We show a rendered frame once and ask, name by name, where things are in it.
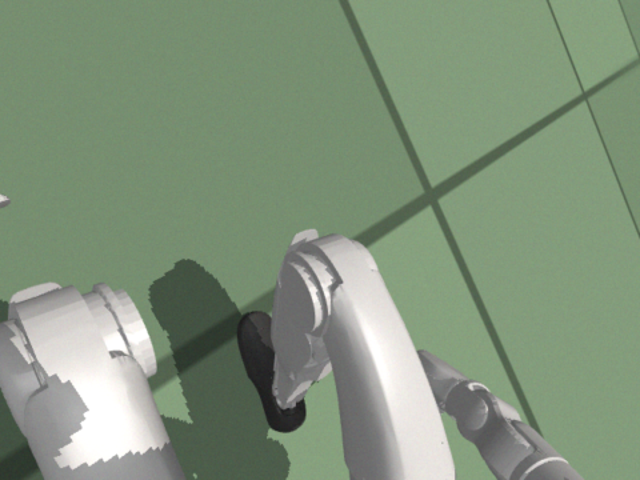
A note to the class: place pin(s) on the right robot arm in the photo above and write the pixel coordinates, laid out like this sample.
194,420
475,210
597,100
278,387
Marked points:
511,449

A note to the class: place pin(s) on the right robot hand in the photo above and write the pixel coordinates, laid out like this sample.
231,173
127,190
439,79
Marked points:
442,377

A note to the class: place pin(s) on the right robot foot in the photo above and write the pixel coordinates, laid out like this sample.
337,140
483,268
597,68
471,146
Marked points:
257,352

